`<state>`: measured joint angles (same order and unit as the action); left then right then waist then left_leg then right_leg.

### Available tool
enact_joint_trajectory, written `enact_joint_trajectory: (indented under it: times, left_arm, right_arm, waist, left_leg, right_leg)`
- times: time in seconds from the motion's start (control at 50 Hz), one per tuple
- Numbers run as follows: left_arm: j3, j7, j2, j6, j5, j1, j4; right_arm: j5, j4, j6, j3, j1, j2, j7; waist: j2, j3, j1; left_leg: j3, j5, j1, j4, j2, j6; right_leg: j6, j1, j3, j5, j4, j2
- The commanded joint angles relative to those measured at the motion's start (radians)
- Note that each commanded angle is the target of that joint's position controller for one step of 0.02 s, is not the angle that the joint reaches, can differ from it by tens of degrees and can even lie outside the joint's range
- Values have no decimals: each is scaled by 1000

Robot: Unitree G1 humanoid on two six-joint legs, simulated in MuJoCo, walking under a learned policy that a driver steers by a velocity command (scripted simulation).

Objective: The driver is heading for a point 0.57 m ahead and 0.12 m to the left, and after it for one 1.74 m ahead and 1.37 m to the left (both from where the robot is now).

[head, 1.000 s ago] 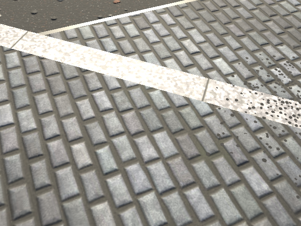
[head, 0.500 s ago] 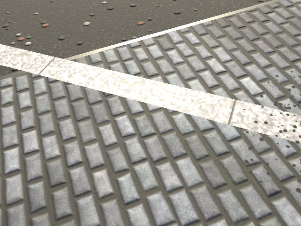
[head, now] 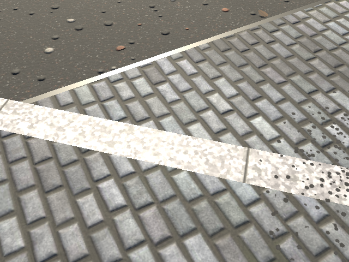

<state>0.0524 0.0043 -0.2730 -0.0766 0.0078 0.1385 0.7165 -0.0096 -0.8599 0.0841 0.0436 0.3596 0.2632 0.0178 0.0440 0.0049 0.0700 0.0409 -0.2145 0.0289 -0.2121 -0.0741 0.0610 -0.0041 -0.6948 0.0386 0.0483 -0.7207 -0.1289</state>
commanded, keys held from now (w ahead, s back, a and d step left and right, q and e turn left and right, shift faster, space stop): w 0.12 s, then w+q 0.56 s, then q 0.32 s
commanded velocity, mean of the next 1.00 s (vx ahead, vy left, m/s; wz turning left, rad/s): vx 0.42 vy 0.00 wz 0.39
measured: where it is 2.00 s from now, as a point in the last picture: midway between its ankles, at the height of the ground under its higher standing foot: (148, 238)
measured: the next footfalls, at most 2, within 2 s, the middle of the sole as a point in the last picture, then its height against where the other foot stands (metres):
right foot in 0.18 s outside the picture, level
left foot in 0.72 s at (133, 253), level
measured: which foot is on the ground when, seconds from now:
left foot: down 0.00-0.18, up 0.20-0.70, down 0.72-1.00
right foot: up 0.00-0.16, down 0.18-0.74, up 0.76-1.00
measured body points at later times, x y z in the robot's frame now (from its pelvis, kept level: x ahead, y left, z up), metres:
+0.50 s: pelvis +0.28 -0.06 +0.00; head +0.29 -0.06 +0.45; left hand +0.28 +0.23 -0.12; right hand +0.46 -0.30 -0.11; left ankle +0.39 +0.14 -0.67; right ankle +0.25 -0.15 -0.75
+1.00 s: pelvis +0.49 +0.05 +0.00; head +0.54 +0.10 +0.44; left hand +0.55 +0.38 -0.11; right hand +0.72 -0.16 -0.10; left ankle +0.50 +0.12 -0.75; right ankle +0.64 -0.09 -0.67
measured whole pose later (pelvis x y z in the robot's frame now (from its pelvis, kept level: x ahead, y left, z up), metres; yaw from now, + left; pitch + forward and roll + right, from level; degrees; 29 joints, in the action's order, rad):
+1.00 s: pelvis +0.49 +0.05 +0.00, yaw +26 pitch +3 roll -1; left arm 0.06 -0.03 -0.31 -0.05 -0.02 0.07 0.71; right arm -0.01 -0.70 0.01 0.08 0.22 0.30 0.00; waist 0.03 0.08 0.03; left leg -0.07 -0.14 0.31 -0.41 -0.11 0.10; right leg -0.08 -0.66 0.09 -0.31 -1.01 -0.07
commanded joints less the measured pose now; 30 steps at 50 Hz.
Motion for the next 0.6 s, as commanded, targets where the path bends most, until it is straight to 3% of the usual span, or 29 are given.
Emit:
enact_joint_trajectory:
  times: [0.02, 0.08, 0.12, 0.14, 0.16, 0.18, 0.2, 0.22, 0.24, 0.26, 0.28, 0.3, 0.34, 0.4, 0.5, 0.6]
  left_arm:
    - [0, 19, -37, -22, 8, -123, -94]
    - [3, 38, -56, -28, 11, -167, -125]
    - [12, 43, -81, -30, 9, -124, -122]
    - [25, 39, -104, -31, 5, -53, -106]
    - [50, 29, -148, -31, 2, 102, -64]
    - [71, 15, -226, -28, -13, 291, -35]
    - [82, 18, -293, -26, -21, 326, -19]
    - [58, 16, -182, -25, -15, 336, -27]
    - [44, 11, -146, -26, -12, 265, -29]
    - [35, 10, -124, -26, -13, 194, -33]
    - [28, 13, -97, -29, -14, 143, -31]
    - [24, 14, -79, -37, -21, 112, -28]
    - [28, 15, -76, -52, -21, 91, -11]
    - [39, 7, -100, -59, -26, 91, 19]
    - [49, -13, -129, -43, -21, 113, 50]
    - [63, -19, -163, -12, -1, 187, 94]
  right_arm:
    - [-10, 40, 3, 40, 15, 180, -9]
    - [-15, 18, -14, 45, 37, 191, -15]
    - [-15, 15, -24, 50, 23, 205, -19]
    - [-16, 16, -29, 51, 10, 211, -20]
    - [-11, 19, -34, 42, 2, 191, -20]
    - [12, 47, -30, 17, 6, 134, -20]
    - [1, 57, -8, -20, 151, 4, -12]
    - [-26, 36, 7, 7, 87, 125, -9]
    - [-45, 69, 12, 25, -12, 175, -8]
    - [-38, 80, 11, 23, -63, 163, -13]
    - [-23, 82, 4, 29, -83, 152, -15]
    - [-23, 73, -12, 33, -55, 138, -15]
    - [-26, 62, -38, 31, -23, 96, -15]
    - [-19, 84, -59, 35, -74, 80, -21]
    - [-11, 125, -46, 29, -206, 57, 6]
    - [-12, 202, -44, 19, -355, 45, 34]
  waist:
    - [-87, 76, 15]
    - [-98, 81, 10]
    - [-118, 46, -27]
    - [-126, -1, -73]
    - [-110, -102, -152]
    - [-9, -268, -217]
    - [263, -404, -139]
    - [153, -385, -194]
    - [103, -223, -187]
    - [32, -145, -154]
    - [25, -81, -124]
    - [47, -58, -90]
    - [44, -33, -64]
    - [19, 20, -57]
    - [4, 58, -98]
    - [-12, 108, -152]
  left_leg:
    - [-124, 223, 47, 76, 278, 150]
    - [-141, 277, -62, 19, 325, 134]
    - [-139, 427, -106, -52, 334, 113]
    - [-130, 588, -96, -150, 314, 99]
    - [-99, 664, -35, -335, 259, 72]
    - [-64, 398, 184, -652, 195, 34]
    - [-75, -316, 578, -991, 13, -25]
    - [-202, -354, 680, -1101, 51, -19]
    - [-182, -269, 734, -1113, 98, -13]
    - [-156, -179, 704, -1070, 147, -19]
    - [-153, -124, 669, -1015, 175, -26]
    - [-160, -82, 608, -986, 199, -31]
    - [-152, -46, 561, -963, 205, -43]
    - [-172, 56, 637, -884, 207, -59]
    - [-111, 279, 651, -612, 193, -58]
    - [-35, 224, 703, -463, 181, -22]
  right_leg:
    - [6, 33, -30, 63, 117, 31]
    - [37, 20, -22, -22, 180, 48]
    - [64, 104, -40, -101, 206, 76]
    - [84, 230, -65, -119, 228, 108]
    - [113, 458, -78, -96, 243, 122]
    - [178, 792, 116, -64, 198, -65]
    - [328, 1116, 592, -260, 305, -302]
    - [301, 1080, 655, -386, 385, -288]
    - [251, 950, 485, -351, 404, -258]
    - [225, 808, 364, -267, 431, -217]
    - [211, 695, 274, -207, 468, -179]
    - [198, 621, 200, -178, 507, -151]
    - [204, 547, 112, -117, 564, -138]
    - [203, 538, -1, -33, 599, -135]
    - [171, 596, -154, 6, 610, -109]
    - [161, 753, -211, 56, 565, -161]
Velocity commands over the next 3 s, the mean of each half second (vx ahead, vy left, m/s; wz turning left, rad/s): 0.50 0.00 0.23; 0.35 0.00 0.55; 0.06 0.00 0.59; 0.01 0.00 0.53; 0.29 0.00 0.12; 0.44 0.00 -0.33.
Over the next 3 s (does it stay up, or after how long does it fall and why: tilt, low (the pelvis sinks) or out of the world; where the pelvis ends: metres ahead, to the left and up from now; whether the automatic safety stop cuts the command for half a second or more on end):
stays up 0.71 0.43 -0.02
